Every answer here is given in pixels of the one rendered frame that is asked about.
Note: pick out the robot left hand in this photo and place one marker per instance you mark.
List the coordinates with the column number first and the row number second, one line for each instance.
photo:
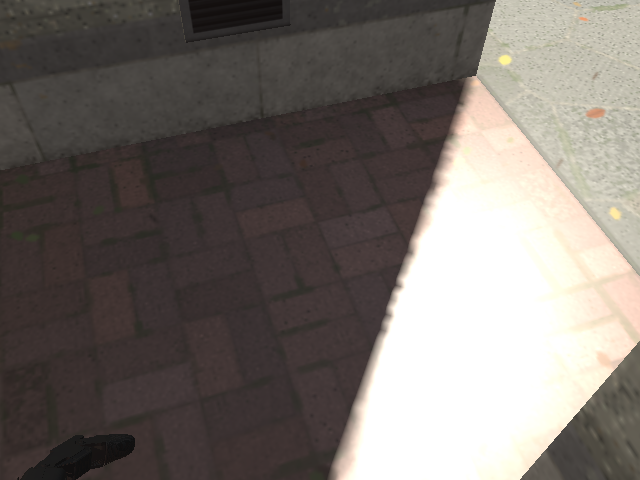
column 76, row 456

